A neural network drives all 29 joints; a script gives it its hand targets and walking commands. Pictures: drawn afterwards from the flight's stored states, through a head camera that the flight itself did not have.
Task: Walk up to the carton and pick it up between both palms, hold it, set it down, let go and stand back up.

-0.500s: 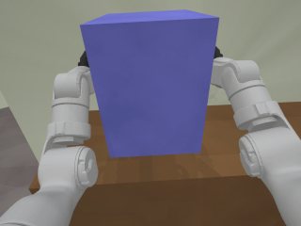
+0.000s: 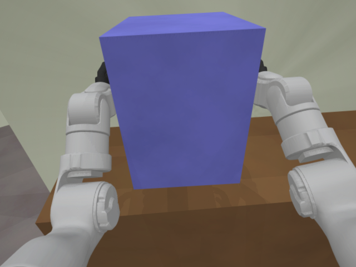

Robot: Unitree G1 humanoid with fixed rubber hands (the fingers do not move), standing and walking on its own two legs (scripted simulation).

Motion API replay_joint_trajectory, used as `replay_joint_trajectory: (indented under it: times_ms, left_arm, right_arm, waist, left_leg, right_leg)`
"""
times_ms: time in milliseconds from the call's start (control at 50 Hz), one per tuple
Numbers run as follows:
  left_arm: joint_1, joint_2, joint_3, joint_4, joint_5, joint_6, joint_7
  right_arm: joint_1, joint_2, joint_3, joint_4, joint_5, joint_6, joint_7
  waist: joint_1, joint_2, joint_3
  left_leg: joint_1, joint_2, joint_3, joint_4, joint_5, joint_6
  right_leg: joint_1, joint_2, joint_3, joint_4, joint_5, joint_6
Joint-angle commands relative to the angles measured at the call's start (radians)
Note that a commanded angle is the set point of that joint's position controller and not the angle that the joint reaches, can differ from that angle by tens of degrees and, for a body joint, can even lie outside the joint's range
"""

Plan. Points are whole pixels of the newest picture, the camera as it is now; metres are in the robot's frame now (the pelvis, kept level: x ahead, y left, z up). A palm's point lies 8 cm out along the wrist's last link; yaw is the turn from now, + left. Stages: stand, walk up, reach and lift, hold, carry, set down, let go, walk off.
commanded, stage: hold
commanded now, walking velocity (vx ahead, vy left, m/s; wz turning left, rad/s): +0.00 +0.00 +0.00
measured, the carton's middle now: (181, 95) +0.40 -0.01 +0.26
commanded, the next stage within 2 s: none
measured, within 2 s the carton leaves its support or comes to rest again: neither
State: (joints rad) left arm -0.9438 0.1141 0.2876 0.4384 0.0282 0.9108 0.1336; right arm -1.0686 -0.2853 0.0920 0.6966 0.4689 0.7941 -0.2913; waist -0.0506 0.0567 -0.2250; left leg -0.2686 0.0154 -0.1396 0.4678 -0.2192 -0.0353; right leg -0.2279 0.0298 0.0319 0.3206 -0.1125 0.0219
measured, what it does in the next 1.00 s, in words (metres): stands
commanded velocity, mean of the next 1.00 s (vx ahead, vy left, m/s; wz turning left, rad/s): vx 0.00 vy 0.00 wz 0.00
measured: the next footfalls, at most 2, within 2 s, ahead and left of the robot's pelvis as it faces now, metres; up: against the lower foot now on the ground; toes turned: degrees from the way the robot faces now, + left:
none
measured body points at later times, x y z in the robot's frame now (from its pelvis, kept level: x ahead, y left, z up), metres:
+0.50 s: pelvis +0.00 +0.00 +0.00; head -0.10 -0.01 +0.44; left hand +0.39 +0.15 +0.31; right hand +0.38 -0.17 +0.31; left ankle +0.02 +0.14 -0.74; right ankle +0.03 -0.14 -0.74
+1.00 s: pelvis +0.00 +0.00 +0.00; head -0.08 +0.01 +0.44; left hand +0.39 +0.16 +0.29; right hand +0.39 -0.16 +0.30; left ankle +0.02 +0.14 -0.74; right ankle +0.03 -0.14 -0.74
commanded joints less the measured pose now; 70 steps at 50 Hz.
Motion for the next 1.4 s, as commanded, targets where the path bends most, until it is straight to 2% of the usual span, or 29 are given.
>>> replay_joint_trajectory:
  times_ms: [0, 60, 100, 140, 200, 280, 320, 380, 420, 460, 500, 520, 580, 600, 620, 680, 740, 760, 780, 860, 900, 1000, 1100, 1140, 1160, 1180, 1260, 1300, 1380]
  left_arm:
    - [-1.107, -0.661, -0.409, -0.269, -0.222, -0.118, -0.152]
    - [-1.11, -0.652, -0.397, -0.237, -0.222, -0.122, -0.16]
    - [-1.092, -0.638, -0.378, -0.216, -0.211, -0.123, -0.164]
    - [-1.08, -0.638, -0.375, -0.193, -0.206, -0.121, -0.174]
    - [-1.079, -0.619, -0.349, -0.168, -0.196, -0.126, -0.186]
    - [-1.1, -0.606, -0.315, -0.097, -0.17, -0.128, -0.197]
    - [-1.098, -0.61, -0.307, -0.081, -0.167, -0.134, -0.198]
    - [-1.084, -0.618, -0.312, -0.087, -0.172, -0.14, -0.192]
    - [-1.083, -0.621, -0.317, -0.097, -0.166, -0.135, -0.195]
    - [-1.093, -0.616, -0.313, -0.106, -0.166, -0.136, -0.197]
    - [-1.108, -0.625, -0.308, -0.095, -0.161, -0.133, -0.197]
    - [-1.11, -0.631, -0.311, -0.094, -0.165, -0.132, -0.196]
    - [-1.142, -0.651, -0.347, -0.141, -0.185, -0.138, -0.185]
    - [-1.14, -0.655, -0.353, -0.129, -0.184, -0.137, -0.182]
    - [-1.133, -0.654, -0.355, -0.15, -0.191, -0.139, -0.177]
    - [-1.138, -0.676, -0.37, -0.146, -0.193, -0.134, -0.174]
    - [-1.173, -0.699, -0.406, -0.187, -0.215, -0.138, -0.163]
    - [-1.164, -0.706, -0.414, -0.193, -0.229, -0.138, -0.157]
    - [-1.16, -0.712, -0.429, -0.209, -0.229, -0.135, -0.153]
    - [-1.133, -0.706, -0.429, -0.225, -0.235, -0.129, -0.145]
    - [-1.135, -0.707, -0.425, -0.225, -0.23, -0.129, -0.146]
    - [-1.139, -0.705, -0.435, -0.257, -0.238, -0.128, -0.142]
    - [-1.122, -0.68, -0.422, -0.255, -0.236, -0.128, -0.145]
    - [-1.115, -0.692, -0.427, -0.234, -0.234, -0.124, -0.149]
    - [-1.122, -0.678, -0.422, -0.262, -0.243, -0.128, -0.147]
    - [-1.111, -0.683, -0.417, -0.218, -0.23, -0.123, -0.15]
    - [-1.12, -0.669, -0.402, -0.198, -0.228, -0.128, -0.156]
    - [-1.128, -0.649, -0.37, -0.163, -0.221, -0.131, -0.157]
    - [-1.105, -0.643, -0.352, -0.128, -0.213, -0.133, -0.164]
  right_arm:
    - [-1.023, 0.892, 0.165, -0.478, 0.215, -0.062, 0.161]
    - [-1.042, 0.902, 0.158, -0.47, 0.211, -0.062, 0.159]
    - [-1.04, 0.914, 0.164, -0.467, 0.207, -0.061, 0.155]
    - [-1.038, 0.909, 0.166, -0.464, 0.205, -0.058, 0.146]
    - [-1.04, 0.919, 0.163, -0.471, 0.206, -0.057, 0.137]
    - [-1.057, 0.915, 0.129, -0.391, 0.183, -0.053, 0.144]
    - [-1.072, 0.92, 0.119, -0.386, 0.181, -0.058, 0.146]
    - [-1.069, 0.907, 0.144, -0.403, 0.2, -0.065, 0.144]
    - [-1.07, 0.895, 0.135, -0.394, 0.204, -0.065, 0.14]
    - [-1.058, 0.897, 0.129, -0.382, 0.204, -0.064, 0.14]
    - [-1.062, 0.883, 0.111, -0.354, 0.191, -0.065, 0.147]
    - [-1.065, 0.883, 0.112, -0.347, 0.193, -0.066, 0.149]
    - [-1.083, 0.877, 0.11, -0.358, 0.2, -0.075, 0.161]
    - [-1.086, 0.876, 0.111, -0.342, 0.205, -0.074, 0.165]
    - [-1.087, 0.874, 0.124, -0.38, 0.208, -0.08, 0.166]
    - [-1.067, 0.865, 0.112, -0.344, 0.201, -0.077, 0.168]
    - [-1.087, 0.858, 0.1, -0.349, 0.205, -0.083, 0.18]
    - [-1.09, 0.859, 0.108, -0.368, 0.212, -0.084, 0.181]
    - [-1.077, 0.848, 0.109, -0.371, 0.221, -0.086, 0.18]
    - [-1.056, 0.846, 0.129, -0.397, 0.235, -0.079, 0.174]
    - [-1.05, 0.85, 0.114, -0.399, 0.219, -0.076, 0.177]
    - [-1.047, 0.852, 0.132, -0.419, 0.221, -0.077, 0.174]
    - [-1.043, 0.876, 0.152, -0.467, 0.226, -0.074, 0.166]
    - [-1.045, 0.882, 0.148, -0.472, 0.214, -0.072, 0.161]
    - [-1.053, 0.884, 0.162, -0.501, 0.227, -0.074, 0.159]
    - [-1.051, 0.887, 0.154, -0.467, 0.214, -0.068, 0.158]
    - [-1.071, 0.902, 0.154, -0.474, 0.213, -0.069, 0.156]
    - [-1.085, 0.912, 0.154, -0.458, 0.208, -0.066, 0.156]
    - [-1.084, 0.913, 0.148, -0.439, 0.208, -0.063, 0.152]
  waist:
    - [-0.004, -0.031, -0.57]
    - [0.002, -0.038, -0.557]
    - [0.007, -0.061, -0.56]
    - [-0.008, -0.065, -0.557]
    - [-0.004, -0.082, -0.551]
    - [-0.001, -0.066, -0.463]
    - [0.002, -0.068, -0.474]
    - [0.008, -0.067, -0.503]
    - [-0.002, -0.048, -0.495]
    - [0.004, -0.049, -0.483]
    - [-0.01, -0.026, -0.439]
    - [-0.002, -0.022, -0.428]
    - [-0.009, -0.008, -0.477]
    - [-0.005, 0.002, -0.476]
    - [0.003, -0.003, -0.513]
    - [-0.007, 0.008, -0.487]
    - [-0.016, 0.055, -0.511]
    - [-0.013, 0.048, -0.537]
    - [-0.027, 0.056, -0.552]
    - [-0.019, 0.031, -0.571]
    - [-0.021, 0.042, -0.551]
    - [-0.019, 0.037, -0.59]
    - [-0.007, -0.007, -0.589]
    - [-0.009, -0.003, -0.582]
    - [-0.003, -0.023, -0.612]
    - [-0.005, -0.024, -0.568]
    - [0.002, -0.041, -0.566]
    - [0.02, -0.061, -0.554]
    - [0.011, -0.062, -0.539]
  left_leg:
    - [0.085, -0.058, 0.051, -0.078, 0.245, -0.023]
    - [0.07, -0.059, 0.055, -0.091, 0.208, -0.011]
    - [0.081, -0.06, 0.058, -0.089, 0.237, -0.004]
    - [0.088, -0.067, 0.055, -0.08, 0.247, -0.007]
    - [0.08, -0.074, 0.056, -0.082, 0.229, -0.004]
    - [0.043, -0.067, 0.065, -0.103, 0.134, 0.008]
    - [0.034, -0.065, 0.065, -0.105, 0.131, 0.014]
    - [0.068, -0.07, 0.06, -0.082, 0.212, 0.001]
    - [0.08, -0.072, 0.059, -0.072, 0.238, -0.009]
    - [0.084, -0.072, 0.061, -0.075, 0.23, -0.012]
    - [0.062, -0.066, 0.06, -0.086, 0.189, -0.01]
    - [0.045, -0.064, 0.058, -0.098, 0.17, -0.009]
    - [0.062, -0.058, 0.055, -0.091, 0.188, -0.016]
    - [0.072, -0.058, 0.053, -0.087, 0.197, -0.022]
    - [0.081, -0.058, 0.055, -0.079, 0.226, -0.025]
    - [0.076, -0.056, 0.049, -0.081, 0.219, -0.031]
    - [0.067, -0.046, 0.044, -0.093, 0.19, -0.035]
    - [0.077, -0.045, 0.04, -0.091, 0.211, -0.036]
    - [0.093, -0.047, 0.042, -0.079, 0.246, -0.045]
    - [0.109, -0.054, 0.042, -0.062, 0.291, -0.051]
    - [0.102, -0.052, 0.042, -0.072, 0.258, -0.047]
    - [0.107, -0.051, 0.04, -0.07, 0.278, -0.043]
    - [0.111, -0.056, 0.051, -0.068, 0.294, -0.036]
    - [0.103, -0.058, 0.051, -0.075, 0.264, -0.031]
    - [0.106, -0.058, 0.055, -0.069, 0.28, -0.025]
    - [0.095, -0.057, 0.051, -0.072, 0.262, -0.026]
    - [0.079, -0.057, 0.055, -0.083, 0.225, -0.012]
    - [0.061, -0.057, 0.057, -0.089, 0.191, 0.0]
    - [0.074, -0.061, 0.057, -0.088, 0.206, 0.001]
  right_leg:
    - [0.304, 0.06, -0.002, 0.0, 0.166, 0.033]
    - [0.298, 0.058, -0.007, -0.009, 0.136, 0.036]
    - [0.317, 0.053, -0.003, -0.008, 0.17, 0.035]
    - [0.322, 0.051, 0.0, -0.008, 0.196, 0.039]
    - [0.326, 0.049, 0.001, -0.011, 0.198, 0.048]
    - [0.295, 0.05, 0.001, -0.022, 0.088, 0.04]
    - [0.305, 0.048, -0.002, -0.02, 0.085, 0.039]
    - [0.309, 0.054, 0.006, -0.017, 0.149, 0.043]
    - [0.318, 0.055, 0.0, -0.014, 0.192, 0.044]
    - [0.294, 0.063, -0.001, -0.018, 0.16, 0.044]
    - [0.284, 0.062, -0.001, -0.02, 0.126, 0.037]
    - [0.284, 0.062, -0.002, -0.021, 0.113, 0.035]
    - [0.277, 0.069, -0.009, -0.005, 0.116, 0.029]
    - [0.271, 0.068, -0.007, -0.009, 0.119, 0.026]
    - [0.288, 0.071, -0.009, -0.002, 0.135, 0.026]
    - [0.266, 0.072, -0.009, -0.006, 0.124, 0.022]
    - [0.261, 0.074, -0.015, 0.004, 0.108, 0.015]
    - [0.263, 0.076, -0.018, 0.005, 0.129, 0.016]
    - [0.269, 0.074, -0.023, 0.005, 0.153, 0.015]
    - [0.261, 0.072, -0.017, 0.001, 0.174, 0.015]
    - [0.254, 0.07, -0.016, -0.003, 0.147, 0.016]
    - [0.283, 0.068, -0.014, 0.003, 0.178, 0.016]
    - [0.296, 0.068, -0.009, -0.003, 0.188, 0.027]
    - [0.288, 0.065, -0.012, -0.004, 0.171, 0.03]
    - [0.303, 0.064, -0.007, -0.003, 0.185, 0.031]
    - [0.288, 0.064, -0.009, -0.008, 0.167, 0.03]
    - [0.294, 0.061, -0.006, -0.007, 0.149, 0.035]
    - [0.286, 0.055, 0.001, -0.014, 0.114, 0.036]
    - [0.288, 0.055, 0.003, -0.02, 0.138, 0.039]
